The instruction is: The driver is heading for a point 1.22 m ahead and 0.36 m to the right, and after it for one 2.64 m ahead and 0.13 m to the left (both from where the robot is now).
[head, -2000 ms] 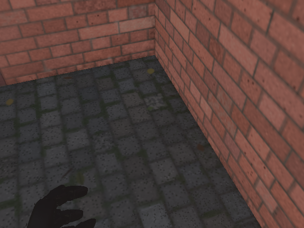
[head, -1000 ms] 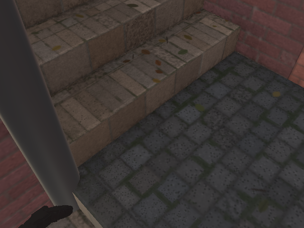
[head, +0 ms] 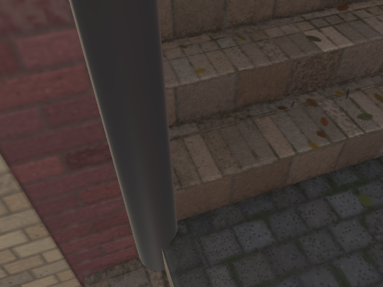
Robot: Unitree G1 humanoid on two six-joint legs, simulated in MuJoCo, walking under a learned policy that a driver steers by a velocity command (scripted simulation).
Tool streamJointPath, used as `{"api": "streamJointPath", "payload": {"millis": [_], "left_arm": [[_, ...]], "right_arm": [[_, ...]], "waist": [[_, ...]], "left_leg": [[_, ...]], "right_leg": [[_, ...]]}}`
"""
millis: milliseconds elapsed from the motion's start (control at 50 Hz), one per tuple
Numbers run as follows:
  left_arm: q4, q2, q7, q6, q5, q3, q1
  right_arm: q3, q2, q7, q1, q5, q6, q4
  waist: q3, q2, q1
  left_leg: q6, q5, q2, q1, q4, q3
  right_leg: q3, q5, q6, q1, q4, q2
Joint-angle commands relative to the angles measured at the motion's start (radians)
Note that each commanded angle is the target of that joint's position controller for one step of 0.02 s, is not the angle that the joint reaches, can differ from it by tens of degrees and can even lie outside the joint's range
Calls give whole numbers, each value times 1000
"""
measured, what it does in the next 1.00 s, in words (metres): climbs, turning right: right foot 0.17 m higher, then left foot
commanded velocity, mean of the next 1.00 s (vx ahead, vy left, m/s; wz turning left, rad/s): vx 0.76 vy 0.04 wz -0.48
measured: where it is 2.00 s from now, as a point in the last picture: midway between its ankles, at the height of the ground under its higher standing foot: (330, 49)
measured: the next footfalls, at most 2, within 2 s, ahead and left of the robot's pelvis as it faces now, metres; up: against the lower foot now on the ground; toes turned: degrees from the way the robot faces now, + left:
right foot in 0.30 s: +0.24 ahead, -0.22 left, +0.17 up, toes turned -21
left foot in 0.78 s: +0.66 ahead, -0.39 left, +0.17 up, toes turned -34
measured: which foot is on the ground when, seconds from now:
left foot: down 0.00-0.32, up 0.34-0.76, down 0.78-1.00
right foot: up 0.00-0.28, down 0.30-0.78, up 0.80-1.00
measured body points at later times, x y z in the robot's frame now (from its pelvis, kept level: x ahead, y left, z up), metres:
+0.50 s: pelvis +0.25 -0.21 +0.09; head +0.23 -0.21 +0.54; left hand +0.41 +0.00 -0.03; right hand +0.33 -0.48 +0.02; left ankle +0.32 -0.03 -0.41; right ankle +0.21 -0.21 -0.57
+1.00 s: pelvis +0.65 -0.46 +0.17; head +0.68 -0.49 +0.61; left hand +1.00 -0.42 +0.14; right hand +0.46 -0.67 +0.03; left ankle +0.62 -0.37 -0.57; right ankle +0.66 -0.62 -0.54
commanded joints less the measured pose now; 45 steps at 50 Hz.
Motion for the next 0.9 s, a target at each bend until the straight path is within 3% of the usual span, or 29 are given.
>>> {"api": "streamJointPath", "payload": {"millis": [20, 40, 80, 100, 120, 200, 220, 240, 280, 300, 320, 340, 360, 400, 460, 500, 580, 620, 640, 680, 720, 760, 780, 800, 820, 840, 860, 880, 900], "left_arm": [[-214, -64, -22, -35, -120, -36, -250], [-240, -75, -22, -38, -128, -46, -237], [-275, -79, -29, -53, -100, -62, -252], [-241, -14, -18, -36, 27, -36, -249], [-260, 5, -38, -32, 34, -25, -277], [-360, -18, -67, -15, -22, -38, -432], [-368, -14, -66, -21, -10, -40, -431], [-353, 17, -63, -15, -11, -21, -383], [-268, 79, -71, -31, -47, 4, -136], [-205, 136, -63, -46, -51, 38, 110], [-165, 268, -54, -46, -45, 79, 256], [-160, 415, -44, -42, -62, 130, 163], [-190, 380, -35, -44, -56, 120, 58], [-119, 242, -34, -68, 23, 80, 122], [-28, 176, -54, -131, 27, 65, 164], [-15, 144, -62, -153, -19, 49, 178], [10, 212, -34, -189, -9, 64, 230], [45, 226, -33, -190, -18, 71, 309], [53, 247, -29, -191, -13, 75, 318], [62, 264, -24, -210, -25, 75, 370], [54, 308, -12, -211, 8, 91, 355], [36, 328, 0, -191, 55, 107, 267], [-10, 342, -1, -179, 53, 121, 106], [-84, 226, -12, -207, 63, 89, -84], [-160, 46, -24, -219, 15, 40, 104], [-136, 121, -24, -198, -29, 37, 223], [-140, 170, -36, -205, 10, 34, 140], [-164, 196, -53, -209, 45, 36, 42], [-206, 226, -42, -208, 32, 38, -73]], "right_arm": [[-15, -50, -19, 131, 62, 8, 24], [6, -33, -38, 130, 49, 14, 32], [10, -43, -42, 118, 26, 11, 49], [-13, -113, -23, 178, -53, -50, 73], [-22, -146, -13, 176, -36, -75, 81], [-16, -132, -11, 192, -23, -85, 127], [-24, -156, 3, 197, -32, -97, 128], [-39, -186, 18, 154, -23, -102, 100], [-55, -235, 36, 69, 18, -107, 25], [-83, -302, 32, 45, 25, -89, -13], [-97, -300, 41, -102, 33, -78, -131], [-81, -213, 75, -285, -10, -91, -258], [-50, -123, 87, -330, -58, -107, -320], [-9, -12, 66, -143, -35, -100, -285], [16, 52, 42, -165, -47, -35, -354], [27, 33, 35, -186, -46, -22, -363], [7, -63, 51, -431, -2, -42, -430], [14, -16, 61, -414, 16, -54, -392], [15, 3, 68, -342, 19, -54, -337], [-4, -28, 63, -375, 37, -54, -322], [-43, -113, 48, -300, 49, -49, -280], [-80, -168, 31, -7, 54, -43, -175], [-106, -204, 11, 182, 62, -51, -119], [-107, -173, 4, 302, 57, -50, -39], [-78, -138, 20, 197, -2, -76, -71], [-96, -157, 22, 133, -30, -98, -85], [-92, -89, 24, 69, -24, -99, -113], [-83, -75, 27, 16, -7, -103, -117], [-86, -109, 30, 35, 32, -91, -104]], "waist": [[118, 160, -62], [151, 101, -25], [145, 40, -18], [63, -41, -34], [127, -35, -40], [206, 98, -65], [151, 94, -62], [149, 129, -25], [-64, 174, 106], [-199, 170, 222], [-189, -62, 293], [-187, -434, 212], [-81, -329, 141], [98, -132, -1], [154, -119, -86], [206, -39, -98], [182, 53, 4], [103, 36, 33], [-9, -6, 35], [-16, -131, 56], [-87, -166, 2], [-137, -162, -176], [-114, -65, -323], [-57, 108, -339], [-72, 216, -59], [-194, 121, -57], [-75, -50, -40], [41, -150, -5], [153, -93, -18]], "left_leg": [[164, -284, 414, 171, -312, -414], [144, -308, 446, 243, -324, -410], [104, -145, 421, 265, -298, -290], [110, -120, 361, 292, -243, -176], [101, -129, 336, 221, -312, -132], [82, 142, 301, 187, -413, 44], [95, 111, 326, 199, -431, 63], [86, 421, 331, 189, -375, 131], [108, 1434, 314, 84, -62, 173], [96, 1645, 316, 38, 259, 144], [13, 1152, 209, -326, 751, 91], [-30, 113, -54, -656, 1067, -129], [-29, 159, -24, -778, 1284, -296], [-15, 201, 8, -804, 1371, -230], [-14, -19, 13, -848, 1504, -203], [-21, -31, 47, -839, 1340, -186], [-103, 227, 21, -589, 707, -77], [-72, 371, -34, -464, 398, -32], [-51, 432, -82, -361, 350, -15], [-14, 464, -122, -262, 175, 17], [7, 461, -137, -185, 59, 7], [51, 431, -110, 25, -62, -19], [134, 504, -35, 151, -225, -60], [147, 519, 45, 378, -89, -163], [291, 823, 232, 630, 133, -545], [450, 179, 354, 700, -35, -894], [398, -161, 311, 478, -207, -922], [326, -168, 247, 272, -262, -841], [321, 352, 132, 164, -224, -629]], "right_leg": [[53, 68, 7, -476, 206, -53], [61, 147, 13, -579, 292, -68], [55, 164, 20, -621, 302, -95], [10, 150, -33, -493, 253, -86], [-24, 142, -34, -451, 124, -102], [-126, 91, -60, -288, -252, -118], [-174, 83, -78, -199, -321, -108], [-230, 52, -112, -115, -357, -80], [-258, 21, -160, 378, -538, 90], [-152, 42, -192, 627, -665, 178], [354, -265, -273, 790, -1083, 75], [1017, -547, -244, 844, -1684, -24], [1049, -468, -163, 754, -1758, -89], [889, -282, -173, 503, -1661, -96], [592, -33, -197, 350, -1577, 3], [496, 21, -214, 272, -1640, 47], [406, 599, -221, 376, -1882, 63], [272, 1102, -163, 624, -1858, 77], [221, 1236, -128, 739, -1842, 76], [215, 1622, -57, 884, -1773, 16], [201, 1776, -21, 1107, -1629, -37], [166, 1970, -10, 1135, -1275, -66], [93, 1745, 17, 1015, -844, 42], [47, 732, -3, 606, -534, 188], [158, 276, 27, 156, -387, 153], [250, 338, 28, 24, -320, 83], [241, 443, -4, 41, -449, 28], [207, 509, -16, 105, -593, 6], [115, 438, 14, 110, -625, 31]]}}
